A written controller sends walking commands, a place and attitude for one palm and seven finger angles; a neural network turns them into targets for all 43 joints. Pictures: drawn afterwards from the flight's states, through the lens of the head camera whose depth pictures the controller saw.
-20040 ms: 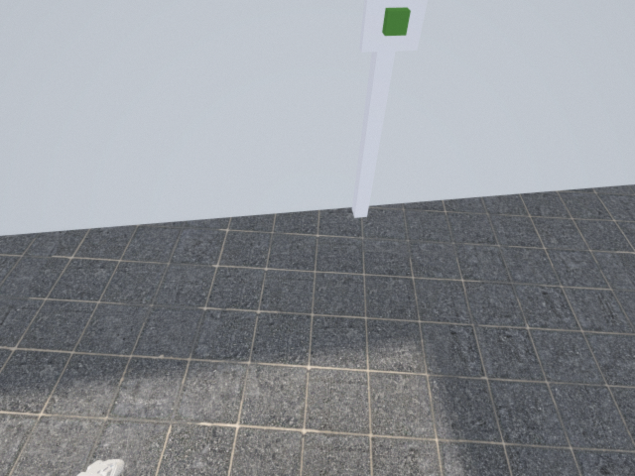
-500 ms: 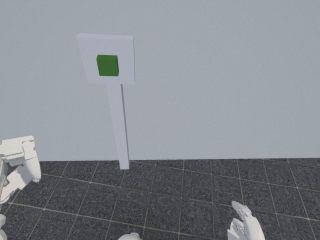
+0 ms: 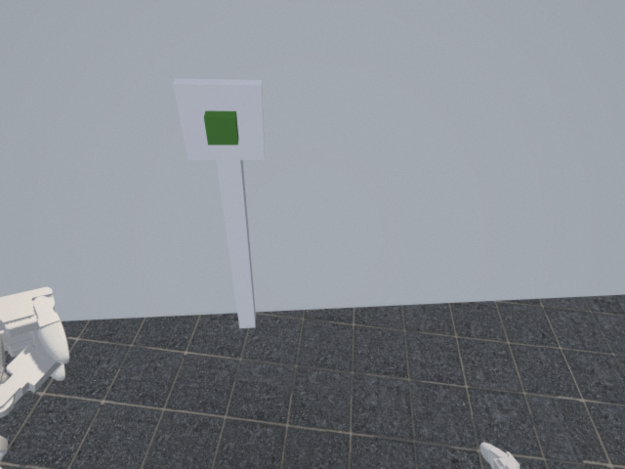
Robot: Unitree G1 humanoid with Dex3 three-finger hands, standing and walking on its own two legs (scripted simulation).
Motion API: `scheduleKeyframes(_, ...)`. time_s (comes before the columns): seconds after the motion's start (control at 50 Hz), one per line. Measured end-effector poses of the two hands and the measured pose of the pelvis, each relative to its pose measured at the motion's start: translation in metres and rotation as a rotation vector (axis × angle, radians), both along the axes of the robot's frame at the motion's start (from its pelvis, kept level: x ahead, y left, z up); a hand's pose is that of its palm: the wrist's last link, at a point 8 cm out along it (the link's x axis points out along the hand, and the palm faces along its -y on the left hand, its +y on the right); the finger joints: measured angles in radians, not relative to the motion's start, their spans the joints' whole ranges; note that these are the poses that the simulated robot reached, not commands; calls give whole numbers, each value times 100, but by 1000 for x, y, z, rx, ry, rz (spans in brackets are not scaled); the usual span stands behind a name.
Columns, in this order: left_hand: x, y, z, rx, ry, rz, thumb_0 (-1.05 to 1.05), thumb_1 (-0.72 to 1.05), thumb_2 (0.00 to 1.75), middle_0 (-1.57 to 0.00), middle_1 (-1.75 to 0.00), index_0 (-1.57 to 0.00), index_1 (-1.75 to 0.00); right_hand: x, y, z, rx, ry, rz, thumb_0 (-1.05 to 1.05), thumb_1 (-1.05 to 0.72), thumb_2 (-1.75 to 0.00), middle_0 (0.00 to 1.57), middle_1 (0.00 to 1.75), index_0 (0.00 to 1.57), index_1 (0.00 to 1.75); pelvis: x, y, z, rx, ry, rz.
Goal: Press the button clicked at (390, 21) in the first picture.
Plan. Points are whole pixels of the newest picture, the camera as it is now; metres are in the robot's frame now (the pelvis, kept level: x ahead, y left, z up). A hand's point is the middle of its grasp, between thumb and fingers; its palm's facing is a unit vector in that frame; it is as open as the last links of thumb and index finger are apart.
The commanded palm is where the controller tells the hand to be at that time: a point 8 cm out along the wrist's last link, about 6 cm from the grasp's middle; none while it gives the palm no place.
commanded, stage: stop stepping back and stand still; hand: left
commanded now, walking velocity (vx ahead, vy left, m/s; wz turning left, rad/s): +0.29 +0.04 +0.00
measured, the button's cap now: (222, 127) +0.77 +0.26 +0.08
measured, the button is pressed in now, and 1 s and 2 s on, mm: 0 0 0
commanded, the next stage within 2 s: let the arm hang, fingers relaxed in 0.94 s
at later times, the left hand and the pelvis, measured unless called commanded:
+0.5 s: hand (20, 384) +0.14 +0.27 +0.16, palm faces +0.46 -0.79 -0.40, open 3.1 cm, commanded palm +0.09 +0.31 +0.17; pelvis -0.02 +0.02 -0.01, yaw +4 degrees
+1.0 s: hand (27, 351) +0.17 +0.28 +0.16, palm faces +0.42 -0.78 -0.46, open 3.1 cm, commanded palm +0.11 +0.32 +0.17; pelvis +0.00 +0.03 +0.00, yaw +4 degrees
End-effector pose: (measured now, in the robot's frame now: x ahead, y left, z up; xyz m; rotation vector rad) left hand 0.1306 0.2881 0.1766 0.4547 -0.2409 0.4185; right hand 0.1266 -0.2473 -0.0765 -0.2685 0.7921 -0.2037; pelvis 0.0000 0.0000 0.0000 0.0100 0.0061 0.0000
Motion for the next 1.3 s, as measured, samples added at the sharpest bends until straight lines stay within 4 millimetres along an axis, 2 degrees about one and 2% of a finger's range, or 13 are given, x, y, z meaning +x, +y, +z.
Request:
scheduleKeyframes(0.12, -9, 9, -13, -29, -43, -2, 2, 89, 89, -131, -150, -131, -150, -26, 0, -1, -55, -38, -10, 2, -91, -90, 21, 30, 20, 30, -20, 12, -11, -3, -15, 41)
scheduleKeyframes(0.24, -23, 3, 16, 123, -61, -43, 2, 89, 89, -131, -150, -131, -150, -33, 23, -5, 48, -83, 17, 2, -91, -90, 20, 30, 20, 30, -28, 7, -9, -8, -33, 49)
scheduleKeyframes(0.36, -34, 4, 7, 110, -25, -7, 2, 89, 89, -131, -150, -131, -150, -24, 31, -26, 88, -8, 65, 2, -90, -90, 21, 30, 20, 30, -33, 8, -13, -17, -33, 56)
scheduleKeyframes(0.48, -33, 15, -5, 36, -4, 27, 2, 89, 89, -131, -150, -131, -150, -8, 37, -13, 31, -21, 91, 2, -90, -90, 21, 30, 20, 30, -24, 18, -9, -14, -27, 64)
scheduleKeyframes(0.64, -13, 21, 10, 120, -27, 19, 2, 89, 89, -131, -150, -131, -150, 30, 54, -5, 73, -100, 127, 2, -91, -90, 21, 30, 20, 30, -13, 19, -10, 1, -30, 78)
scheduleKeyframes(0.74, -6, 15, 6, 87, 31, 6, 2, 89, 89, -131, -150, -131, -150, 46, 59, -5, 109, -91, 139, 2, -91, -90, 21, 30, 20, 30, -5, 19, -7, -21, -13, 79)
scheduleKeyframes(1.04, 1, 30, -1, 53, 91, 18, 2, 89, 89, -131, -150, -131, -150, 56, 58, 7, 59, -83, 119, 2, -91, -90, 21, 30, 20, 30, 0, 30, 1, -19, -11, 68)
scheduleKeyframes(1.08, 8, 35, -27, 52, 181, -10, 1, 89, 89, -131, -150, -131, -149, 56, 57, -1, 77, -73, 160, 1, -91, -90, 21, 30, 20, 30, -4, 33, -2, -21, 3, 81)
scheduleKeyframes(1.12, 15, 45, -83, -31, 394, 3, 1, 89, 89, -129, -149, -129, -148, 51, 52, -15, 82, -17, 181, 1, -91, -90, 21, 30, 20, 30, -9, 37, -5, -22, 8, 90)
scheduleKeyframes(1.16, 10, 50, -149, -148, 638, 42, 1, 90, 89, -127, -147, -127, -146, 41, 47, -28, 78, 42, 173, 1, -91, -90, 21, 30, 20, 30, -13, 39, -8, -20, 7, 94)
scheduleKeyframes(1.2, -9, 43, -209, -262, 866, 74, 1, 90, 89, -123, -143, -123, -142, 25, 43, -35, 70, 99, 150, 1, -91, -90, 21, 30, 20, 30, -17, 40, -10, -15, -1, 94)
scheduleKeyframes(1.24, -36, 26, -257, -365, 1061, 86, 1, 90, 89, -118, -138, -117, -137, 2, 41, -40, 59, 166, 122, 1, -91, -90, 21, 30, 20, 30, -20, 39, -10, -11, -12, 91)
scheduleKeyframes(1.3, -85, -8, -304, -498, 1292, 74, 1, 91, 89, -109, -129, -108, -128, -39, 39, -46, 46, 292, 83, 1, -91, -90, 20, 30, 20, 30, -24, 38, -8, -12, -27, 88)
